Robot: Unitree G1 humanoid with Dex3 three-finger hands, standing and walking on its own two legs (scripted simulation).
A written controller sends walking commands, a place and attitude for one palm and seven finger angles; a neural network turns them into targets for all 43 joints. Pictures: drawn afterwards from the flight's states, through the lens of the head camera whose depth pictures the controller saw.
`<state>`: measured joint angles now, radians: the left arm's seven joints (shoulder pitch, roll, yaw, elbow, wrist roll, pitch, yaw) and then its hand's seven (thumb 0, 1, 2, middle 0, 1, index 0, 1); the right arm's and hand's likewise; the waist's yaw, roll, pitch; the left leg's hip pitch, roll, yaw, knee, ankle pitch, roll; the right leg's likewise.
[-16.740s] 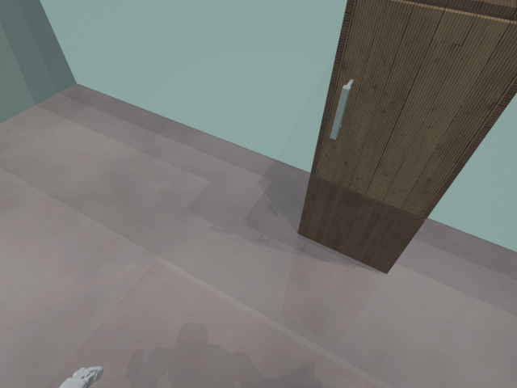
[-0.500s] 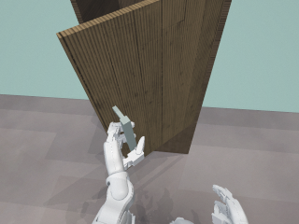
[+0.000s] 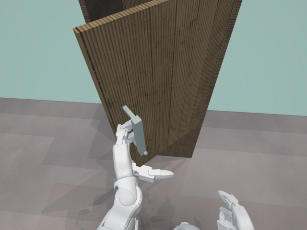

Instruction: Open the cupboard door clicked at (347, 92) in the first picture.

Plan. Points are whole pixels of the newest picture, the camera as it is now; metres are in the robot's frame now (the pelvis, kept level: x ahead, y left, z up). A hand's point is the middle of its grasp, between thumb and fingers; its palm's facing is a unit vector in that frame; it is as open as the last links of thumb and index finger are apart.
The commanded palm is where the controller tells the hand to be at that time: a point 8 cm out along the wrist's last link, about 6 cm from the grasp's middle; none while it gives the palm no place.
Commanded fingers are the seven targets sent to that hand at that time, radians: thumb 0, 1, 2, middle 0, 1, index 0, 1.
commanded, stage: open thumb and fingers to let go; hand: left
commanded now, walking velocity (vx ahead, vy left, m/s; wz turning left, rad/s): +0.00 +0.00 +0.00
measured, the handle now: (135, 132) +0.36 +0.06 +0.05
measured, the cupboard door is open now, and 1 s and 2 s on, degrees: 43 46 46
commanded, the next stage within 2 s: slide the hand sideways off the handle in 0.06 s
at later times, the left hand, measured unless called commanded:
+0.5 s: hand (149, 167) +0.27 +0.02 +0.04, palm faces -0.15 -0.99 +0.06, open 16.4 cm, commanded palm +0.25 +0.06 +0.04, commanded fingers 0.00 -0.50 0.30 -0.15 -0.30 -0.15 -0.30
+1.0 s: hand (132, 185) +0.22 +0.06 +0.05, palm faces -0.12 -0.99 +0.04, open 16.3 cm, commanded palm +0.20 +0.11 +0.04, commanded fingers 0.00 -0.50 0.30 -0.15 -0.30 -0.15 -0.30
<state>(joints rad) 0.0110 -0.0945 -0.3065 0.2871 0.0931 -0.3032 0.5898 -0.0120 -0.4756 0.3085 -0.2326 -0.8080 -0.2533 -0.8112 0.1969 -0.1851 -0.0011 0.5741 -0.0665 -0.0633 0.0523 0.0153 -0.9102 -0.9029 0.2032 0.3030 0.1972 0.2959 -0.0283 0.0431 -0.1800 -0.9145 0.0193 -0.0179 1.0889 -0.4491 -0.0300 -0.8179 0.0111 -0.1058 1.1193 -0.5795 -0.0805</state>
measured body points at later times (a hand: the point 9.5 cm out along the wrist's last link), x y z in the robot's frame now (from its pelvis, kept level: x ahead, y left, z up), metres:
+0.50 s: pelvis -0.01 +0.03 -0.01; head +0.05 +0.01 +0.44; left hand +0.27 +0.07 +0.04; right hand +0.14 -0.21 -0.11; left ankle +0.04 +0.14 -0.66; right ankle -0.02 -0.07 -0.66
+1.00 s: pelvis +0.00 +0.03 -0.01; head +0.06 +0.02 +0.44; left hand +0.23 +0.11 +0.05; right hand +0.19 -0.19 -0.09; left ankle +0.04 +0.14 -0.66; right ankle -0.02 -0.07 -0.66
